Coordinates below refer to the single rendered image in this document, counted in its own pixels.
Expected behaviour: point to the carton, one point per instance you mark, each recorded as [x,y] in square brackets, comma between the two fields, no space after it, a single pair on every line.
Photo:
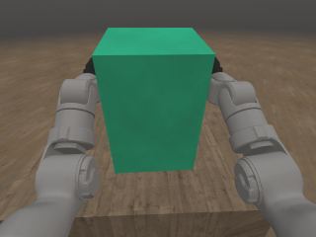
[153,85]

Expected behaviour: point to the robot right hand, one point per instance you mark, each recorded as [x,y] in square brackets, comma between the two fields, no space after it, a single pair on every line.
[216,66]

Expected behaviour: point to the robot right upper arm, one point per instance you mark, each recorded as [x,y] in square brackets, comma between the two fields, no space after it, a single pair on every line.
[272,182]

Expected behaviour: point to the right robot forearm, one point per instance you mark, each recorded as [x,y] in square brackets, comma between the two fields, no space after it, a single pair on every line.
[250,133]

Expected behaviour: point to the left robot forearm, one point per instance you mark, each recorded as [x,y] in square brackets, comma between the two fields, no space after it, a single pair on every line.
[74,121]

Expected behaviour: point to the robot left upper arm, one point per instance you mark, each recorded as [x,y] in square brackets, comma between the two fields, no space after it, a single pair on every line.
[64,182]

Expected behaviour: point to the pedestal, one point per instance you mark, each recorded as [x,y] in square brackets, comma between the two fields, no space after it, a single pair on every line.
[201,202]

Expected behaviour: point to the robot left hand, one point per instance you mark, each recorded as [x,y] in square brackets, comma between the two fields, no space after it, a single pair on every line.
[89,68]

